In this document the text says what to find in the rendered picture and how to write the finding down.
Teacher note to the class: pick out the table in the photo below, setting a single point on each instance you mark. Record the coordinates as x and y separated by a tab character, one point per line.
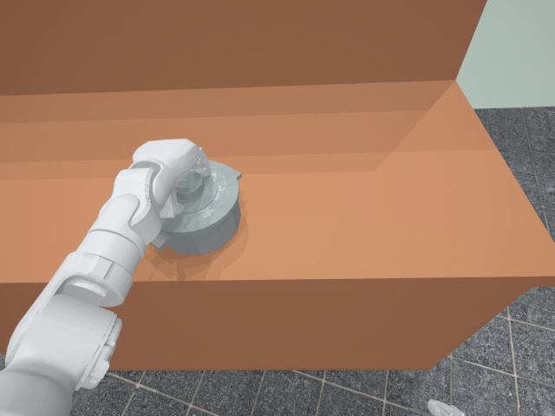
380	226

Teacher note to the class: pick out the left robot upper arm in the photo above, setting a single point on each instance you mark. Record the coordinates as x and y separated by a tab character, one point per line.
69	346

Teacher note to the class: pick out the pot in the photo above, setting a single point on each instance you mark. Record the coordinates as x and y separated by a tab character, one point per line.
205	241

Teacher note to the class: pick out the left robot hand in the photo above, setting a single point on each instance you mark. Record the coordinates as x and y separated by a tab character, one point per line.
181	155

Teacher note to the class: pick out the lid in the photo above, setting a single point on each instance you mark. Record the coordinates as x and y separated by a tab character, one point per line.
210	208

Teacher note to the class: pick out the knob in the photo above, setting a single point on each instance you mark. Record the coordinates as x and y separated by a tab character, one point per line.
191	185

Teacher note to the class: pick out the robot left forearm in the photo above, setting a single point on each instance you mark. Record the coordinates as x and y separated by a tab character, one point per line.
100	270

